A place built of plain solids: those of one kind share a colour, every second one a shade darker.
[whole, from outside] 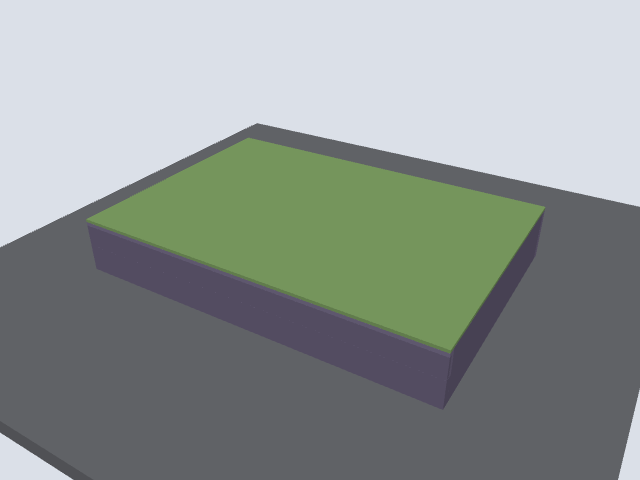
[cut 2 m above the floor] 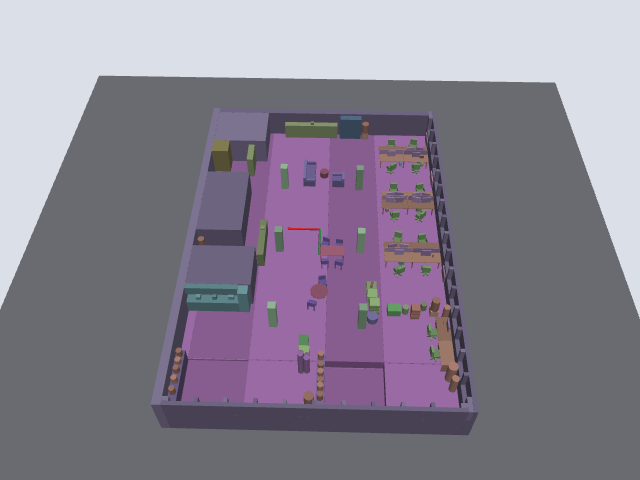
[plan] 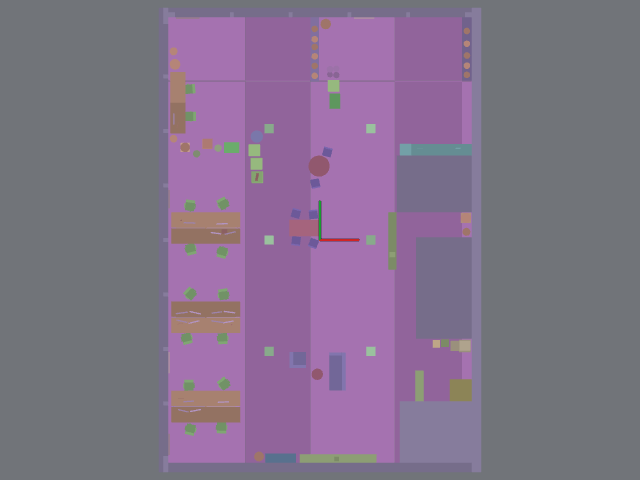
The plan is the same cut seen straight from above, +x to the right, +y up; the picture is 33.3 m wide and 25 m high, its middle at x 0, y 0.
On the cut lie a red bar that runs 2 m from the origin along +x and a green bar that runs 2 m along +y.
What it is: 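An open-plan office floor, part of it under refit; desks in benches, packed with the room that their use needs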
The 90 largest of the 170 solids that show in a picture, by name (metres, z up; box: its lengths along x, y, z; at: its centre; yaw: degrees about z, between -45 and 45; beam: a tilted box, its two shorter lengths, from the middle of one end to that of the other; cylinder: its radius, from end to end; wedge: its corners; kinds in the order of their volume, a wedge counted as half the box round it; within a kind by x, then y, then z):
{
 "floor_1": {"box": [4.0, 19.85, 0.93], "at": [-5.9, -1.68, 0.41]},
 "floor_2": {"box": [4.0, 0.05, 0.93], "at": [-5.9, 8.28, 0.41]},
 "floor_3": {"box": [4.0, 3.3, 0.93], "at": [-5.9, 9.95, 0.41]},
 "floor_4": {"box": [3.4, 19.85, 0.93], "at": [-2.2, -1.68, 0.41]},
 "floor_5": {"box": [3.4, 3.3, 0.21], "at": [-2.2, 9.95, 0.06]},
 "floor_6": {"box": [4.4, 19.85, 0.93], "at": [1.7, -1.68, 0.41]},
 "floor_7": {"box": [4.4, 0.05, 0.93], "at": [1.7, 8.28, 0.41]},
 "floor_8": {"box": [4.4, 3.3, 0.93], "at": [1.7, 9.95, 0.41]},
 "floor_9": {"box": [3.5, 19.85, 0.93], "at": [5.65, -1.68, 0.41]},
 "floor_10": {"box": [3.5, 0.05, 0.93], "at": [5.65, 8.27, 0.41]},
 "floor_11": {"box": [3.5, 3.3, 0.8], "at": [5.65, 9.95, 0.35]},
 "floor_12": {"box": [0.5, 19.85, 0.93], "at": [7.65, -1.68, 0.41]},
 "wall_1": {"box": [0.24, 24.2, 1.42], "at": [-8.28, 0.0, 2.55]},
 "wall_2": {"box": [0.5, 24.2, 1.88], "at": [-8.15, 0.0, 0.89]},
 "wall_3": {"box": [0.5, 24.2, 0.24], "at": [-8.15, 0.0, 3.38]},
 "wall_4": {"box": [0.26, 0.85, 1.42], "at": [-8.03, -11.67, 2.55]},
 "wall_5": {"box": [0.26, 0.21, 1.42], "at": [-8.03, -9.93, 2.55]},
 "wall_6": {"box": [0.26, 0.21, 1.42], "at": [-8.03, -8.51, 2.55]},
 "wall_7": {"box": [0.26, 0.21, 1.42], "at": [-8.03, -7.09, 2.55]},
 "wall_8": {"box": [0.26, 0.21, 1.42], "at": [-8.03, -5.67, 2.55]},
 "wall_9": {"box": [0.26, 0.21, 1.42], "at": [-8.03, -4.26, 2.55]},
 "wall_10": {"box": [0.26, 0.21, 1.42], "at": [-8.03, -2.84, 2.55]},
 "wall_11": {"box": [0.26, 0.21, 1.42], "at": [-8.03, -1.42, 2.55]},
 "wall_12": {"box": [0.26, 0.21, 1.42], "at": [-8.03, 0.0, 2.55]},
 "wall_13": {"box": [0.26, 0.21, 1.42], "at": [-8.03, 1.42, 2.55]},
 "wall_14": {"box": [0.26, 0.21, 1.42], "at": [-8.03, 2.84, 2.55]},
 "wall_15": {"box": [0.26, 0.21, 1.42], "at": [-8.03, 4.26, 2.55]},
 "wall_16": {"box": [0.26, 0.21, 1.42], "at": [-8.03, 5.67, 2.55]},
 "wall_17": {"box": [0.26, 0.21, 1.42], "at": [-8.03, 7.09, 2.55]},
 "wall_18": {"box": [0.26, 0.21, 1.42], "at": [-8.03, 8.51, 2.55]},
 "wall_19": {"box": [0.26, 0.21, 1.42], "at": [-8.03, 9.93, 2.55]},
 "wall_20": {"box": [0.26, 0.85, 1.42], "at": [-8.03, 11.67, 2.55]},
 "wall_21": {"box": [0.35, 0.26, 1.42], "at": [-7.72, 11.73, 2.55]},
 "wall_22": {"box": [15.8, 0.5, 3.55], "at": [0.0, -11.85, 1.73]},
 "wall_23": {"box": [15.8, 0.5, 1.88], "at": [0.0, 11.85, 0.89]},
 "wall_24": {"box": [15.8, 0.24, 1.42], "at": [0.0, 11.98, 2.55]},
 "wall_25": {"box": [3.9, 2.95, 2.62], "at": [5.95, 2.92, 2.19]},
 "wall_26": {"box": [3.75, 3.2, 2.62], "at": [6.03, -10.0, 2.19]},
 "wall_27": {"box": [2.9, 5.3, 2.62], "at": [6.45, -2.5, 2.19]},
 "wall_28": {"box": [0.35, 0.26, 1.42], "at": [7.72, 11.73, 2.55]},
 "wall_29": {"box": [0.5, 24.2, 3.55], "at": [8.15, 0.0, 1.73]},
 "roof_1": {"box": [16.8, 24.2, 0.2], "at": [0.0, 0.0, 3.6]},
 "store_1": {"box": [4.0, 0.44, 1.17], "at": [0.95, -11.38, 1.46]},
 "store_2": {"box": [0.44, 3.0, 1.17], "at": [3.77, -0.05, 1.46]},
 "store_3": {"box": [0.44, 1.6, 1.64], "at": [5.18, -7.6, 1.7]},
 "store_4": {"box": [0.42, 0.4, 1.18], "at": [6.51, -5.37, 1.47]},
 "column_1": {"box": [0.48, 0.48, 2.62], "at": [-2.65, -5.8, 2.19]},
 "column_2": {"box": [0.48, 0.48, 2.62], "at": [-2.65, 0.0, 2.19]},
 "column_3": {"box": [0.48, 0.48, 2.62], "at": [-2.65, 5.8, 2.19]},
 "column_4": {"box": [0.48, 0.48, 2.62], "at": [2.65, -5.8, 2.19]},
 "column_5": {"box": [0.48, 0.48, 2.62], "at": [2.65, 0.0, 2.19]},
 "column_6": {"box": [0.48, 0.48, 2.62], "at": [2.65, 5.8, 2.19]},
 "counter_1": {"box": [0.6, 0.62, 1.93], "at": [4.45, 4.71, 1.84]},
 "counter_2": {"box": [3.15, 0.34, 0.7], "at": [6.33, 4.57, 2.65]},
 "counter_3": {"box": [3.15, 0.6, 0.9], "at": [6.33, 4.7, 1.33]},
 "joinery_1": {"box": [0.45, 3.35, 0.91], "at": [-0.28, 9.93, 1.34]},
 "joinery_2": {"box": [0.5, 3.3, 0.98], "at": [7.65, 9.95, 1.37]},
 "booth_1": {"box": [1.15, 1.15, 2.23], "at": [7.33, -7.83, 1.99]},
 "lockers_1": {"box": [1.6, 0.48, 1.86], "at": [-2.05, -11.36, 1.81]},
 "sofa_1": {"box": [0.2, 0.84, 0.34], "at": [-1.49, -6.25, 1.5]},
 "sofa_2": {"box": [0.86, 0.84, 0.45], "at": [-1.16, -6.25, 1.11]},
 "sofa_3": {"box": [0.86, 1.98, 0.45], "at": [0.91, -6.85, 1.1]},
 "sofa_4": {"box": [0.2, 1.98, 0.35], "at": [1.24, -6.85, 1.5]},
 "plant_1": {"cylinder": 0.2, "from": [-7.62, 5.28, 1.38], "to": [-7.62, 5.28, 2.27]},
 "plant_2": {"cylinder": 0.21, "from": [-7.62, 9.82, 1.35], "to": [-7.62, 9.82, 2.14]},
 "plant_3": {"cylinder": 0.28, "from": [-7.55, 9.15, 1.44], "to": [-7.55, 9.15, 2.27]},
 "plant_4": {"cylinder": 0.25, "from": [-7.03, 4.83, 1.39], "to": [-7.03, 4.83, 2.31]},
 "plant_5": {"cylinder": 0.26, "from": [-3.17, -11.28, 1.5], "to": [-3.17, -11.28, 2.24]},
 "plant_6": {"cylinder": 0.27, "from": [0.3, 11.25, 1.5], "to": [0.3, 11.25, 2.59]},
 "plant_7": {"cylinder": 0.27, "from": [7.6, 1.15, 1.45], "to": [7.6, 1.15, 2.16]},
 "plant_8": {"cylinder": 0.21, "from": [7.62, 0.42, 1.49], "to": [7.62, 0.42, 2.29]},
 "crate_1": {"box": [0.8, 0.56, 0.54], "at": [-4.6, 4.81, 1.15]},
 "crate_2": {"box": [0.56, 0.8, 0.51], "at": [0.77, 7.23, 1.14]},
 "roll_1": {"cylinder": 0.17, "from": [0.52, 8.89, 0.88], "to": [0.52, 8.89, 2.41]},
 "roll_2": {"cylinder": 0.16, "from": [0.85, 8.92, 0.88], "to": [0.85, 8.92, 2.85]},
 "radiator_1": {"box": [0.09, 1.11, 0.6], "at": [-7.86, -10.64, 1.32]},
 "radiator_2": {"box": [0.09, 1.11, 0.6], "at": [-7.86, -6.38, 1.32]},
 "radiator_3": {"box": [0.09, 0.95, 0.6], "at": [-7.86, 2.13, 1.32]},
 "radiator_4": {"box": [1.22, 0.09, 0.6], "at": [-6.88, 11.55, 1.32]},
 "radiator_5": {"box": [1.05, 0.09, 0.6], "at": [2.29, 11.55, 1.32]},
 "tub_1": {"box": [0.5, 0.5, 0.51], "at": [-7.02, 4.83, 1.14]},
 "tub_2": {"cylinder": 0.26, "from": [-3.17, -11.28, 0.88], "to": [-3.17, -11.28, 1.5]},
 "copier_1": {"box": [0.44, 0.54, 0.96], "at": [7.02, -5.52, 1.36]},
 "drum_1": {"cylinder": 0.32, "from": [-3.29, 5.39, 0.88], "to": [-3.29, 5.39, 1.36]},
 "vac_1": {"cylinder": 0.19, "from": [-6.43, 4.49, 0.88], "to": [-6.43, 4.49, 1.41]},
 "vac_2": {"cylinder": 0.19, "from": [-5.31, 4.78, 0.88], "to": [-5.31, 4.78, 1.47]},
 "table_1": {"cylinder": 0.3, "from": [-0.14, -6.99, 0.88], "to": [-0.14, -6.99, 1.33]},
 "bin_1": {"box": [0.38, 0.4, 0.79], "at": [6.06, -5.41, 1.28]},
 "desk_1": {"box": [3.1, 0.2, 0.13], "at": [-5.95, 0.63, 1.51]},
 "stack_1": {"box": [0.6, 0.6, 0.16], "at": [-3.3, 3.96, 1.6]}
}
